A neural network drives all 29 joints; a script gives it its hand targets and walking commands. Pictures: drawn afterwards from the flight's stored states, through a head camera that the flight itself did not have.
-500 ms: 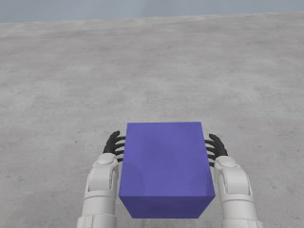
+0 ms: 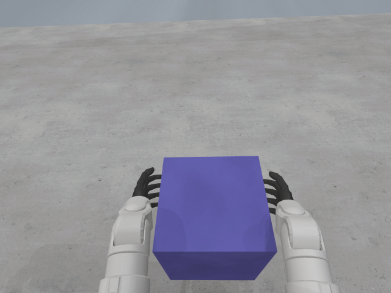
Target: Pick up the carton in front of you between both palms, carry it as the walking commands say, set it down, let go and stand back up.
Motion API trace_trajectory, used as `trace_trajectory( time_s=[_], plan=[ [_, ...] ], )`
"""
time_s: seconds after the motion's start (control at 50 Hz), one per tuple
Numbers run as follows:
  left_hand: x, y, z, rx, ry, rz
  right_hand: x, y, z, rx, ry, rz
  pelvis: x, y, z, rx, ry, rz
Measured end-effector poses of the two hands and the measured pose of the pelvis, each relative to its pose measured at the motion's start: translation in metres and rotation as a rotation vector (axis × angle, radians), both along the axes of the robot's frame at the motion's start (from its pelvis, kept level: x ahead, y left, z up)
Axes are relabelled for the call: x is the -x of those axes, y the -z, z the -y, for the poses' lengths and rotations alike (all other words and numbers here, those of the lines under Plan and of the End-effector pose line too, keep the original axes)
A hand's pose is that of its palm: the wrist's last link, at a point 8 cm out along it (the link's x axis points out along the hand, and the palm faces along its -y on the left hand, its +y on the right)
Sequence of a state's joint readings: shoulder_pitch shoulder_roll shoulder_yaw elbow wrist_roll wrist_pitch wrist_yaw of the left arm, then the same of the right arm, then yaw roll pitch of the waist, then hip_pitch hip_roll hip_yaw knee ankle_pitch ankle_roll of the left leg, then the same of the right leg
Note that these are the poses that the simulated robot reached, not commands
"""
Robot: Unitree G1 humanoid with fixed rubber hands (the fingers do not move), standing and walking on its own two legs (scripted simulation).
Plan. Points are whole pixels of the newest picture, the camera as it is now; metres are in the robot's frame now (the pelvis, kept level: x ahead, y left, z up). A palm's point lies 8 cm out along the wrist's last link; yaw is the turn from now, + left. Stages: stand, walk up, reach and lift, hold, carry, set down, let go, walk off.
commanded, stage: carry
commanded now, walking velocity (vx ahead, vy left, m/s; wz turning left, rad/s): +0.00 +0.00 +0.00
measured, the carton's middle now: (211, 222) +0.29 +0.00 -0.04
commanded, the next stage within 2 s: hold in 0.24 s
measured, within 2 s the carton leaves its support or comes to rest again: neither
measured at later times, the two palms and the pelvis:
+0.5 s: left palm (113, 225) +0.23 +0.20 +0.05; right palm (258, 199) +0.30 -0.10 +0.04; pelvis -0.01 -0.01 +0.01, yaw +12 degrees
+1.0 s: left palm (131, 213) +0.27 +0.17 +0.04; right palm (265, 189) +0.34 -0.12 +0.03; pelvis -0.02 -0.08 -0.01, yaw +14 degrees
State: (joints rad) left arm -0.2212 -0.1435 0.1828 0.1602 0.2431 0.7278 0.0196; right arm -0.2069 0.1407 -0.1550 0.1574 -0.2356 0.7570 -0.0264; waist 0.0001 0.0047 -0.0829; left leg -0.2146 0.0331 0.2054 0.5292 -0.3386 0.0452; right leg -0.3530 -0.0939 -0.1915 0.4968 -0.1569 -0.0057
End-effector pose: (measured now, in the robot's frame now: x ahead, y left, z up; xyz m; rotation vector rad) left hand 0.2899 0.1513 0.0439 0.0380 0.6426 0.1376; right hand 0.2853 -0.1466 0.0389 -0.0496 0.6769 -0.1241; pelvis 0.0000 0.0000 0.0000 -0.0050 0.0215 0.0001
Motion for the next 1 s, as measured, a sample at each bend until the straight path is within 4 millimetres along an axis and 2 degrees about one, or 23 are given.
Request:
trace_trajectory(
  time_s=[0.28, 0.34, 0.46, 0.56, 0.78, 0.92, 1.0],
  plan=[
    [0.004, 0.001, -0.005, 0.001, 0.001, -0.001, 0.004, 0.000, -0.005, 0.008, -0.004, 0.000, 0.003, -0.002, -0.004, 0.008, -0.027, 0.037],
    [0.014, 0.001, -0.013, -0.008, -0.025, -0.004, 0.005, 0.000, -0.013, 0.018, -0.043, -0.003, 0.005, -0.007, -0.002, 0.000, -0.099, 0.083],
    [0.047, -0.001, -0.041, -0.004, -0.181, -0.001, -0.008, -0.003, -0.045, 0.021, -0.198, 0.002, 0.009, -0.010, 0.009, -0.015, -0.177, 0.127],
    [0.060, -0.008, -0.044, -0.004, -0.252, 0.009, -0.015, -0.009, -0.053, 0.009, -0.261, 0.012, 0.011, -0.009, 0.022, -0.018, -0.224, 0.149],
    [0.052, -0.015, -0.013, -0.009, -0.246, -0.002, -0.018, -0.008, -0.021, -0.019, -0.241, -0.003, 0.013, -0.008, 0.054, -0.026, -0.241, 0.165],
    [0.038, -0.006, -0.013, 0.010, -0.281, -0.005, -0.038, -0.001, -0.023, -0.064, -0.224, -0.014, 0.015, -0.001, 0.071, -0.026, -0.242, 0.155],
    [0.024, 0.007, -0.017, 0.009, -0.278, -0.017, -0.050, 0.012, -0.027, -0.069, -0.215, -0.026, 0.018, 0.005, 0.076, -0.016, -0.249, 0.121]
  ],
)
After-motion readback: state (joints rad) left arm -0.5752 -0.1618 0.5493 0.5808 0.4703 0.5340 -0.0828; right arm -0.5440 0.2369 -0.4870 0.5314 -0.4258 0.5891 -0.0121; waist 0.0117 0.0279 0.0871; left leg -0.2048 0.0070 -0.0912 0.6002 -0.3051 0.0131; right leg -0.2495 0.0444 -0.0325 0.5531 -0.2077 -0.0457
